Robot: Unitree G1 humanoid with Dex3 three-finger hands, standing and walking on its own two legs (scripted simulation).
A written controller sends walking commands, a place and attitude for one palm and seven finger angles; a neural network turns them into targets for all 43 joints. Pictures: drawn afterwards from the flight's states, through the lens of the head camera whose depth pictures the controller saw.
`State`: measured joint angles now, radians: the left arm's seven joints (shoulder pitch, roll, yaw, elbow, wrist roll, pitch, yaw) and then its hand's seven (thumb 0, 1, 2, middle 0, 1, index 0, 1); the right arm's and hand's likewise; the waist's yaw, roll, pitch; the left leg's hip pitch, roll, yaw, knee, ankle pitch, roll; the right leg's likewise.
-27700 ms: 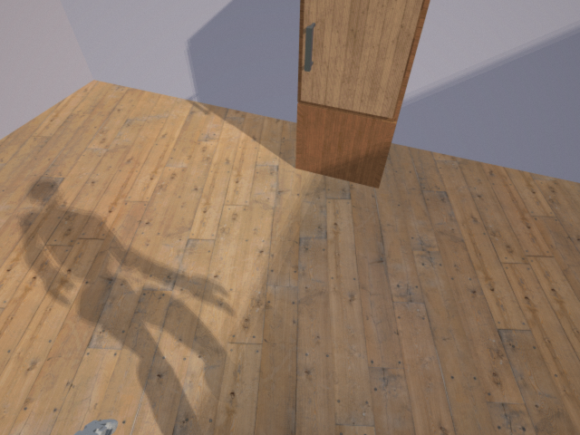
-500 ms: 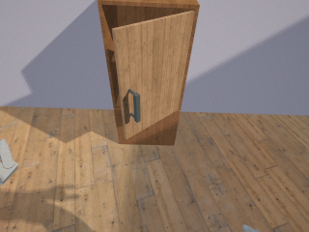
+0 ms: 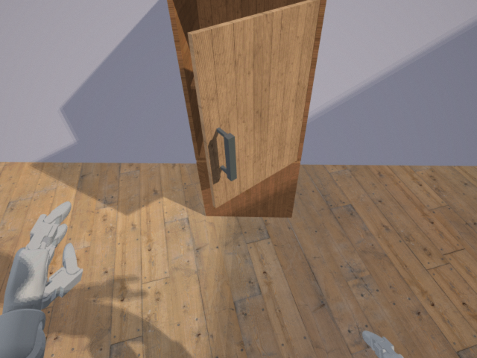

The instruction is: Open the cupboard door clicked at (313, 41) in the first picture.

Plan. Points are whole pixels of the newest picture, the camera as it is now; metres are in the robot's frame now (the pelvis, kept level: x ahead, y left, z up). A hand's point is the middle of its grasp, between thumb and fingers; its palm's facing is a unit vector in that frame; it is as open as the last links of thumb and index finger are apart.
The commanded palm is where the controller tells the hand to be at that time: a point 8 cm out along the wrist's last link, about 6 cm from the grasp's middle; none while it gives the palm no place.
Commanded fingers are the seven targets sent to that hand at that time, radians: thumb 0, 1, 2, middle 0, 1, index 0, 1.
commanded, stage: let the arm hang, fingers relaxed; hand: left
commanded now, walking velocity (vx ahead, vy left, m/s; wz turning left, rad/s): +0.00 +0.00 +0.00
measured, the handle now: (226, 154) +0.69 +0.09 -0.08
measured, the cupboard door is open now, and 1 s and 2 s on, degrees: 40 40 40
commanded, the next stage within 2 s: look to check the result in 1.02 s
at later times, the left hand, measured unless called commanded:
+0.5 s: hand out of the picture -0.03 +0.19 -0.15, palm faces +0.05 -0.96 -0.26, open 7.2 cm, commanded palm none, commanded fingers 0.00 0.90 0.90 -0.20 -0.30 -0.20 -0.30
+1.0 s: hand out of the picture +0.01 +0.21 -0.14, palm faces +0.02 -0.96 -0.27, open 7.4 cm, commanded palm none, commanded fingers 0.00 0.90 0.90 -0.20 -0.30 -0.20 -0.30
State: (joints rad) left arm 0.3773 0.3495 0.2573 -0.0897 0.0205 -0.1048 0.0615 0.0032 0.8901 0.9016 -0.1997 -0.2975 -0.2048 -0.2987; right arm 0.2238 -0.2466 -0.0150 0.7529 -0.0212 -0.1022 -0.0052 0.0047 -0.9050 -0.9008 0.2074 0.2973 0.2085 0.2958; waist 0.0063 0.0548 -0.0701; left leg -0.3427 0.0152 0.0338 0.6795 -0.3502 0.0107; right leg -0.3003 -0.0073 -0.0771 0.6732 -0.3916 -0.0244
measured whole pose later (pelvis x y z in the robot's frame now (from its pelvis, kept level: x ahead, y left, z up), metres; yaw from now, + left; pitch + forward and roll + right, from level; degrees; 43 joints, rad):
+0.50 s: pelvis -0.03 -0.02 +0.02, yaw +2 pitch -2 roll +0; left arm 0.22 0.23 0.02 1.12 0.00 0.02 0.02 0.00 0.93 0.90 -0.20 -0.30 -0.20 -0.30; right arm 0.25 -0.21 -0.01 1.11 -0.02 0.02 -0.03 0.00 -0.91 -0.90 0.20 0.30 0.20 0.29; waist 0.00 0.02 0.08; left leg -0.16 0.01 -0.01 0.42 -0.23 0.00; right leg -0.17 0.06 -0.03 0.38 -0.18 -0.06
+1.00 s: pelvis -0.04 -0.01 +0.03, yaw +2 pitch -2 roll +0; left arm 0.15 0.23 0.01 1.14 0.01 0.00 0.01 0.01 0.90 0.90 -0.20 -0.30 -0.20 -0.30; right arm 0.22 -0.24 0.00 1.15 -0.02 0.00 -0.02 0.00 -0.91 -0.90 0.20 0.30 0.21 0.30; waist -0.02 0.02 0.05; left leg -0.14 -0.03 0.01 0.36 -0.19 0.03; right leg -0.17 0.03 -0.01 0.37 -0.17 -0.03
